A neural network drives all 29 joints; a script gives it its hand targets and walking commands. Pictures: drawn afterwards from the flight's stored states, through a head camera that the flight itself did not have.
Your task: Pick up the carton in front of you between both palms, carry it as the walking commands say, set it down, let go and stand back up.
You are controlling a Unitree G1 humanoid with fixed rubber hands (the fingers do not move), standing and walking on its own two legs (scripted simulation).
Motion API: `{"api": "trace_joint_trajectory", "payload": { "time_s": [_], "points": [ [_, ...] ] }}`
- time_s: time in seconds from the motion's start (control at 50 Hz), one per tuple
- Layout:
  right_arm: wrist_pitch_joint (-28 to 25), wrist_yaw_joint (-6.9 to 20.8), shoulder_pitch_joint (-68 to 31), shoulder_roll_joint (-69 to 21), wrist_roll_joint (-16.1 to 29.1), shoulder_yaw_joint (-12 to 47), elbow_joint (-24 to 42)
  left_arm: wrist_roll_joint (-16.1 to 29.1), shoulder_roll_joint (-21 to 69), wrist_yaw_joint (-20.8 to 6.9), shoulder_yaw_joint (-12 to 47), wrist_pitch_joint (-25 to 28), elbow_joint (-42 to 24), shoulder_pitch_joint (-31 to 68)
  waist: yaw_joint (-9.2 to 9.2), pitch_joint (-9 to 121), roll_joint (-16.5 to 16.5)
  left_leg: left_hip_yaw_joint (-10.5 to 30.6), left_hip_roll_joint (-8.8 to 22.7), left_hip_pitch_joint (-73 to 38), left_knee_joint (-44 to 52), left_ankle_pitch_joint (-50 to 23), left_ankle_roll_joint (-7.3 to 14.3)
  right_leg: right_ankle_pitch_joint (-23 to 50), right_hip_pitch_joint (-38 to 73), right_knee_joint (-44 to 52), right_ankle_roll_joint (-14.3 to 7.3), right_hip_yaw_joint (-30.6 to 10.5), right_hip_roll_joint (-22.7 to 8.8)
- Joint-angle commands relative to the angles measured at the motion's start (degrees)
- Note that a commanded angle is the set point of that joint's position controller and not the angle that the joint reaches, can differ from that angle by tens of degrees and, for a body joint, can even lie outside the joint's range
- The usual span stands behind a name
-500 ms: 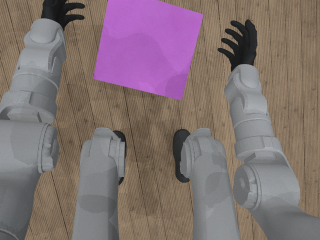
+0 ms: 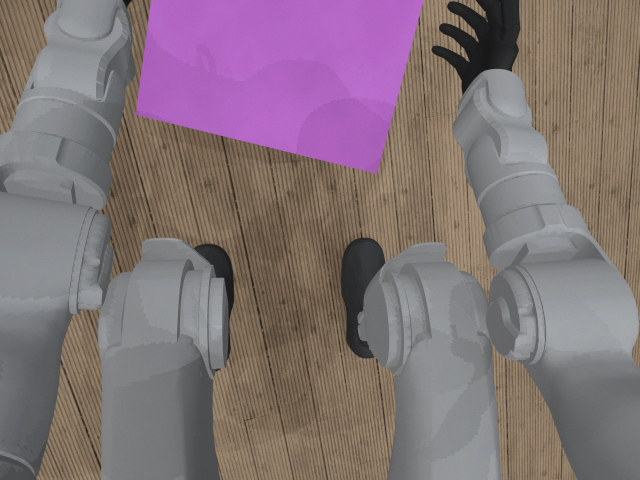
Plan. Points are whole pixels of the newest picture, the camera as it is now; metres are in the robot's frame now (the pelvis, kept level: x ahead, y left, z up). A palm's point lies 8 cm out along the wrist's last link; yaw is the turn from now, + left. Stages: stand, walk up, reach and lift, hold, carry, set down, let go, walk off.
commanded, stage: reach and lift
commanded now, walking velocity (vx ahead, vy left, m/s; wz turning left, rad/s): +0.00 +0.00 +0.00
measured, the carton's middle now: (279, 55) +0.50 +0.05 -0.25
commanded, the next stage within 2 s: none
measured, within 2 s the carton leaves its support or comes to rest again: leaves its support in 0.62 s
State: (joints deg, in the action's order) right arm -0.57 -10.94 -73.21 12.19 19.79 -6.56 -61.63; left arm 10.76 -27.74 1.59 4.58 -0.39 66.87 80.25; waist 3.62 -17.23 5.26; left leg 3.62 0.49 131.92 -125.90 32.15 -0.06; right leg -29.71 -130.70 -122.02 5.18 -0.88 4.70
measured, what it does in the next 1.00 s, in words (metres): rises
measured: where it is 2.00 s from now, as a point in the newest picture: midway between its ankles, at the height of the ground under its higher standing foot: (290, 322)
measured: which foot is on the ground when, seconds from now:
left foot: down 0.00-1.00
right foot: down 0.00-1.00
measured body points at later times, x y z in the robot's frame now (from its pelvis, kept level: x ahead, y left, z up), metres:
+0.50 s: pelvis +0.00 +0.00 +0.01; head +0.35 +0.06 +0.27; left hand +0.55 +0.19 -0.18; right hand +0.52 -0.12 -0.17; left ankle +0.11 +0.12 -0.34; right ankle +0.13 -0.13 -0.34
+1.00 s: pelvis +0.00 -0.01 +0.06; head +0.27 +0.06 +0.41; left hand +0.51 +0.20 -0.03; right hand +0.50 -0.10 -0.03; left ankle +0.11 +0.13 -0.34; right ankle +0.13 -0.13 -0.34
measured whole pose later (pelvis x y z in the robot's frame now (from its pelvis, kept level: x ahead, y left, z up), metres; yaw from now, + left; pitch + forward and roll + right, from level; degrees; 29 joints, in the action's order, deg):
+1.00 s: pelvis +0.00 -0.01 +0.06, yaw +5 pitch +40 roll -3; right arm 13.1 -10.5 -55.9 -4.4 -2.9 -29.1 -39.2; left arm -4.3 -11.4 2.6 -10.6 -15.6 55.1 67.2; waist 1.7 3.5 2.1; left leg 5.2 -6.0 124.0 -114.7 30.1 -2.9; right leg -31.5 -121.8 -113.4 6.0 -3.9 6.9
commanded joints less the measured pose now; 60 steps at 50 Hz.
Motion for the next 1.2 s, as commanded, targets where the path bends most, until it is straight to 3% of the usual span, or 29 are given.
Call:
{"api": "trace_joint_trajectory", "payload": {
  "time_s": [0.0, 0.12, 0.18, 0.26, 0.34, 0.4, 0.46, 0.52, 0.6, 0.7, 0.78, 0.82, 0.92, 0.98, 1.06, 1.18],
  "points": [
    [-1.17, -0.22, -5.33, -0.35, -0.88, -1.45, 4.38, -0.66, -5.01, 0.50, -1.52, 0.76, -4.50, 15.03, -3.13, 66.70, -13.86, -1.20, 0.66, -41.95, 12.18, -18.54, -0.09, 15.72, 25.31, 6.72, -0.09, 6.17, -0.39],
    [-1.52, -0.30, -5.78, -0.10, -3.90, -3.29, 3.68, 0.49, -2.39, 0.12, -0.22, 0.93, -0.78, 14.56, -0.99, 61.10, -11.35, -0.54, 0.43, -35.54, 13.32, -14.24, 0.25, 13.51, 24.42, 7.42, -0.10, 6.00, -0.73],
    [-1.78, -0.19, -6.92, -1.47, -4.09, -2.81, 3.67, 1.22, -1.08, 0.00, 1.16, 1.24, 0.17, 15.50, -0.96, 60.71, -10.76, -0.57, 0.29, -33.88, 13.88, -13.08, 0.50, 13.15, 25.40, 7.74, -0.20, 5.86, -0.68],
    [-2.29, 0.14, -10.13, -7.39, -3.59, -0.84, 4.08, 1.38, 4.07, -0.02, 3.25, 1.84, 0.40, 18.23, -2.22, 61.20, -10.60, -0.72, -0.28, -33.46, 14.81, -12.45, 1.22, 12.92, 26.93, 8.05, -0.39, 5.70, 0.36],
    [-2.48, 0.12, -10.82, -11.39, -6.72, -3.01, 1.48, 0.09, 10.12, -0.22, 3.47, 2.17, 1.70, 20.22, -0.89, 60.19, -11.15, -0.67, -1.18, -32.92, 15.22, -11.79, 1.11, 12.68, 27.55, 8.53, -0.29, 5.98, 1.42],
    [-1.55, 4.25, -20.68, -30.77, -9.24, -0.31, 2.71, -0.91, 31.11, -4.21, 7.65, 1.14, -0.04, 27.95, -1.37, 61.26, -11.59, -0.61, -2.54, -32.28, 14.77, -13.22, 1.49, 13.28, 26.14, 7.51, -1.00, 6.36, 3.08],
    [0.74, 8.62, -26.42, -42.47, -13.04, -1.33, 5.44, -4.32, 44.98, -7.49, 5.85, -0.85, -1.01, 28.74, -2.36, 60.53, -11.46, -2.07, -4.00, -30.46, 13.92, -12.55, 1.22, 11.82, 24.72, 6.52, -1.24, 7.09, 4.33],
    [2.74, 11.14, -28.92, -49.05, -14.55, -1.00, 8.02, -5.75, 52.17, -9.68, 3.81, -2.15, -3.49, 27.56, -3.41, 61.92, -9.88, -3.07, -5.00, -29.90, 13.27, -14.43, 1.62, 12.62, 24.87, 6.13, -1.43, 7.61, 5.43],
    [4.07, 12.29, -29.86, -57.17, -12.14, 3.04, 13.21, -4.13, 59.17, -10.05, 5.24, -2.81, -9.82, 27.32, -4.37, 70.88, -9.22, -4.25, -5.67, -36.24, 11.91, -21.75, 1.53, 18.19, 27.56, 5.17, -1.32, 7.83, 6.15],
    [6.31, 11.74, -29.35, -63.93, -8.83, 10.68, 22.90, -1.02, 66.27, -8.28, 11.67, -4.51, -23.34, 27.13, -4.84, 90.22, -12.16, -5.58, -6.38, -52.02, 12.08, -29.50, 0.07, 22.18, 32.36, 5.53, -0.83, 8.69, 6.49],
    [8.77, 11.59, -30.02, -65.03, -9.46, 15.66, 32.13, -1.89, 71.63, -7.72, 13.94, -7.92, -30.98, 23.63, -4.00, 96.33, -14.25, -7.06, -7.94, -57.14, 15.24, -25.17, -0.93, 17.34, 35.00, 8.97, -1.26, 9.22, 7.14],
    [10.35, 12.01, -29.79, -65.11, -11.27, 15.86, 33.40, -3.29, 74.31, -8.32, 13.08, -10.02, -30.55, 21.14, -3.23, 91.93, -14.00, -7.42, -8.61, -53.99, 17.98, -18.84, -1.04, 12.44, 34.22, 11.37, -1.75, 9.29, 7.13],
    [13.89, 13.37, -26.22, -66.71, -18.09, 9.58, 26.58, -8.81, 79.31, -10.95, 5.79, -14.01, -20.30, 15.81, -0.59, 75.97, -12.71, -6.93, -9.11, -42.92, 25.01, -4.62, -0.82, 2.75, 31.05, 17.88, -2.87, 8.64, 6.73],
    [14.88, 14.23, -25.00, -68.03, -20.80, 6.89, 24.21, -11.95, 80.59, -12.17, 1.01, -14.57, -16.50, 14.19, -0.31, 74.57, -11.35, -6.78, -9.43, -42.09, 27.84, -3.94, -0.38, 2.35, 32.81, 21.36, -2.96, 8.09, 6.83],
    [15.56, 15.55, -23.29, -70.03, -22.57, 5.62, 22.66, -15.18, 80.86, -12.90, -3.59, -14.70, -14.12, 12.01, -1.51, 75.20, -9.29, -6.83, -9.76, -43.94, 31.57, -5.17, 0.05, 3.05, 35.81, 25.63, -2.49, 7.38, 6.83],
    [16.29, 16.93, -19.01, -73.47, -22.62, 8.23, 23.57, -16.00, 82.50, -13.12, -3.10, -14.69, -17.12, 9.56, -2.79, 79.50, -7.50, -7.12, -10.16, -50.16, 36.13, -8.70, 0.15, 5.74, 42.24, 31.00, -1.76, 6.63, 6.80]
  ]
}}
